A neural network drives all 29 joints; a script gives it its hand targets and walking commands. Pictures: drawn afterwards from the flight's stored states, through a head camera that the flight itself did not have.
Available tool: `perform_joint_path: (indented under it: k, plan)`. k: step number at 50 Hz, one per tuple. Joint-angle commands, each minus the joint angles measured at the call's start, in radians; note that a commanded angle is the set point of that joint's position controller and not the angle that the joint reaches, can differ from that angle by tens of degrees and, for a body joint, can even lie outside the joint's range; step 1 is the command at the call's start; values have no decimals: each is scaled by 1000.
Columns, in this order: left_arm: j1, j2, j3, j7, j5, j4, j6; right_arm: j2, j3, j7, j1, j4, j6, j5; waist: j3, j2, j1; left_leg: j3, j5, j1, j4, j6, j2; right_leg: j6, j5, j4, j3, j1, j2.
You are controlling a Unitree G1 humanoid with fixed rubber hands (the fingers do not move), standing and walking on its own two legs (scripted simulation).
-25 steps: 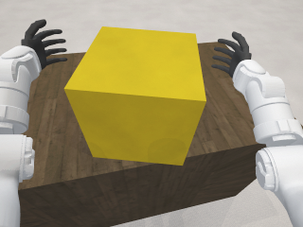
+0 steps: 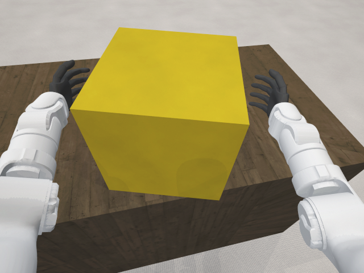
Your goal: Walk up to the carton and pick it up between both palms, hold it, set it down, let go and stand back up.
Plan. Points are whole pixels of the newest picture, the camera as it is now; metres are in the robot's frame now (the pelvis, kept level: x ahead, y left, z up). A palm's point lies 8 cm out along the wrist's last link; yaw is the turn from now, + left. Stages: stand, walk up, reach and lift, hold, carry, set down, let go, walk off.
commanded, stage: reach and lift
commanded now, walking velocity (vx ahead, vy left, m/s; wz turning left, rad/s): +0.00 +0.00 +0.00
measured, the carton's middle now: (170, 115) +0.46 +0.00 +0.08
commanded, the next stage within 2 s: none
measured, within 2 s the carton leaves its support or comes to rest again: neither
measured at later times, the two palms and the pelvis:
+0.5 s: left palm (75, 116) +0.46 +0.21 +0.10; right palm (261, 118) +0.41 -0.21 +0.11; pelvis +0.01 +0.00 -0.01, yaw +0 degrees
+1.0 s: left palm (83, 111) +0.46 +0.19 +0.11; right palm (253, 115) +0.41 -0.19 +0.11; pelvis +0.00 +0.00 -0.01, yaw -1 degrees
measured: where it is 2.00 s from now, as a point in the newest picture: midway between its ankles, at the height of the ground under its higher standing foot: outside the picture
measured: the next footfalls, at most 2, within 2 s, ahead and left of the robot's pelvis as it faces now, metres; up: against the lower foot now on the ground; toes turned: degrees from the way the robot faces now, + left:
none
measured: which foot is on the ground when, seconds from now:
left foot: down 0.00-1.00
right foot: down 0.00-1.00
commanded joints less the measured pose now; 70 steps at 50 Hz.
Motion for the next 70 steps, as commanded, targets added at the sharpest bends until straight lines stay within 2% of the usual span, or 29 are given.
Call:
perform_joint_path:
  k: [1, 6, 14, 20, 29, 33, 39, 47, 59, 70]
  plan:
    - [-614, 241, 74, 11, -5, -252, -99, -194, -63, -9, -532, -269, -97, -34, -671, 146, 10, 13, 396, 389, 39, -47, -30, -7, 380, 21, -34, 125, 25]
    - [-585, 230, 88, 13, 3, -223, -146, -160, -62, -26, -495, -251, -131, -60, -709, 131, 14, 17, 382, 352, 58, -49, -31, 3, 396, 45, -27, 116, 21]
    - [-529, 153, 54, 8, 34, -123, -226, -139, -42, -28, -435, -103, -206, -53, -667, 188, 8, 4, 420, 379, 93, -78, -18, -10, 333, 48, -46, 8, 30]
    - [-517, 131, 48, 17, 37, -156, -251, -151, -27, -25, -439, -107, -250, -37, -702, 198, 9, 0, 507, 419, 129, -92, -16, -6, 366, 57, -54, -19, 39]
    - [-510, 115, 69, 22, 53, -194, -232, -118, -10, -41, -443, -131, -242, -30, -699, 166, 16, 8, 495, 386, 124, -76, -22, 9, 416, 71, -43, 19, 37]
    - [-509, 93, 72, 20, 64, -176, -226, -90, -4, -48, -450, -124, -233, -36, -670, 153, 17, 10, 467, 372, 113, -68, -22, 9, 404, 66, -39, 23, 35]
    - [-523, 54, 79, 26, 90, -150, -231, -50, -8, -59, -463, -113, -228, -55, -656, 154, 23, 15, 430, 355, 98, -64, -21, 4, 368, 60, -37, 23, 33]
    - [-558, -20, 66, 42, 108, -153, -233, 1, -43, -77, -491, -112, -223, -104, -666, 164, 9, 14, 429, 376, 100, -75, -13, -6, 329, 46, -46, -13, 38]
    - [-590, -93, 52, 59, 125, -166, -227, 41, -62, -74, -524, -98, -215, -123, -671, 192, 10, 7, 442, 404, 103, -88, -4, -19, 271, 29, -53, -51, 39]
    - [-611, -137, 59, 57, 130, -172, -244, 88, -65, -70, -548, -116, -216, -142, -689, 177, 13, 9, 434, 391, 96, -83, -6, -17, 271, 27, -47, -35, 33]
